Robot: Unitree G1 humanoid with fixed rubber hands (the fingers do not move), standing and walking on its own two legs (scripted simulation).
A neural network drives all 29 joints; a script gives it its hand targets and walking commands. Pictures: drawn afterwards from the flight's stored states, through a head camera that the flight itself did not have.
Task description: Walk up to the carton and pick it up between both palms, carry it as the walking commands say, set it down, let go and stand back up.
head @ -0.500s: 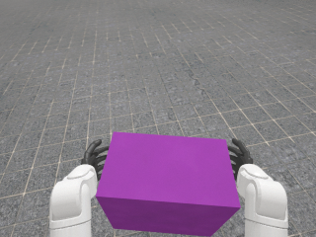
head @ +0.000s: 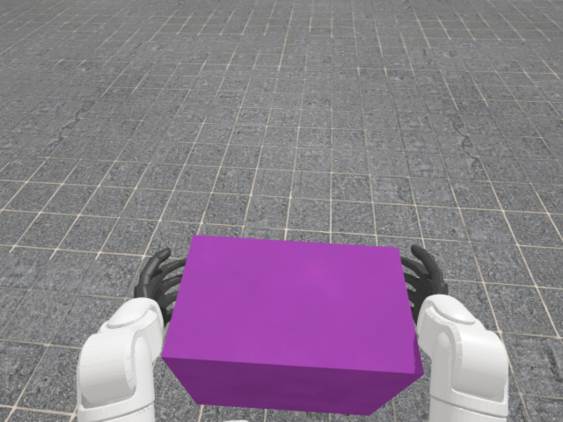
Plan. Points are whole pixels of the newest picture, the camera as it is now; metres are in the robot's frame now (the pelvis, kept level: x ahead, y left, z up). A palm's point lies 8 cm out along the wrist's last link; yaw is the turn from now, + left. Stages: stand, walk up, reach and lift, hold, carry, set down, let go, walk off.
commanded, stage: carry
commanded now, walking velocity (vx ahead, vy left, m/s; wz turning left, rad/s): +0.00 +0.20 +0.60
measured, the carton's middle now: (288, 332) +0.23 +0.01 +0.01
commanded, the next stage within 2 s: none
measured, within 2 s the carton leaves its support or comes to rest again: neither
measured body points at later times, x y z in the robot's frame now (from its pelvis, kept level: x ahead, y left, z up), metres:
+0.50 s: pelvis -0.06 +0.15 +0.01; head -0.06 +0.15 +0.46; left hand +0.12 +0.39 +0.08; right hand +0.24 +0.05 +0.08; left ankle -0.04 +0.21 -0.71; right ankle -0.03 +0.03 -0.66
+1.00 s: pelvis -0.17 +0.26 +0.00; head -0.18 +0.26 +0.45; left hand -0.08 +0.55 +0.07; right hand +0.15 +0.28 +0.08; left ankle -0.22 +0.39 -0.71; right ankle -0.06 +0.11 -0.69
